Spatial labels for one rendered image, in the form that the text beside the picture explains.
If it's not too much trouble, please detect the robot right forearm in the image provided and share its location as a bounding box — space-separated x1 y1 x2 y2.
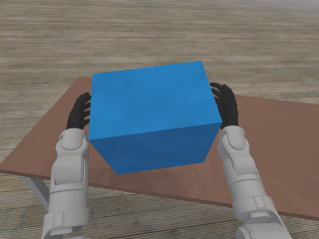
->
217 125 292 239

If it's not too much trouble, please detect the table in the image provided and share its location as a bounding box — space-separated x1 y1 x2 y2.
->
0 76 319 221

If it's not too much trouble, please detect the robot left hand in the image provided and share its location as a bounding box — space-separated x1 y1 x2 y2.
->
66 92 92 129

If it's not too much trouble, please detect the robot left forearm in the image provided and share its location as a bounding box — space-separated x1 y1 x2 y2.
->
41 127 91 239

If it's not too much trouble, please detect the carton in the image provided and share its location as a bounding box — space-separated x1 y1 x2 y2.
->
88 61 222 174

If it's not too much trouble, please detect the robot right hand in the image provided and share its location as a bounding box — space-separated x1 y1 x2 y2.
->
210 83 239 129

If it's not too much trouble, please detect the robot right upper arm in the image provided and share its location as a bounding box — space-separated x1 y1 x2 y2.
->
236 222 291 239

